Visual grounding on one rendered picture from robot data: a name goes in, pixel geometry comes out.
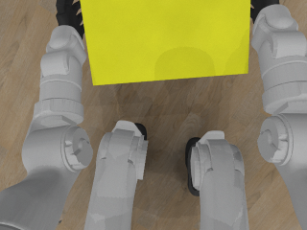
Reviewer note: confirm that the right robot forearm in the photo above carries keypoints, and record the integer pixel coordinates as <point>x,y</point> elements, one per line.
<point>282,57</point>

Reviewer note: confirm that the left robot forearm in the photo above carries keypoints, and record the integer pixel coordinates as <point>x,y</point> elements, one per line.
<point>61,82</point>

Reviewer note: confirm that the carton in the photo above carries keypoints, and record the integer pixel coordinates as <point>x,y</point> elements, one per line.
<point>158,40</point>

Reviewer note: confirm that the left robot shin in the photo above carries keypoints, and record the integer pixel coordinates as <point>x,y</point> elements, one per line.
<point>104,144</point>

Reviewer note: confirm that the robot shin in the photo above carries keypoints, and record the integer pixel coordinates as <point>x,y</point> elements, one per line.
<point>237,155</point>
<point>104,144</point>

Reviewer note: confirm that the left robot hand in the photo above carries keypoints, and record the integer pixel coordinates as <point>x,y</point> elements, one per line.
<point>67,15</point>

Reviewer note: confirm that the right robot shin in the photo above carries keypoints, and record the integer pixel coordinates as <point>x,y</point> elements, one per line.
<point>237,155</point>

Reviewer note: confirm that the left robot upper arm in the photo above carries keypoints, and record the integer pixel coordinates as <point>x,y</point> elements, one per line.
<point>53,158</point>

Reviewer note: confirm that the right robot hand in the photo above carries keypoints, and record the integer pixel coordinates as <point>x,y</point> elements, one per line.
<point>259,5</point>

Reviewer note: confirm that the right robot upper arm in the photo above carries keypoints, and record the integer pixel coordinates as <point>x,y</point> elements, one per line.
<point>283,142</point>

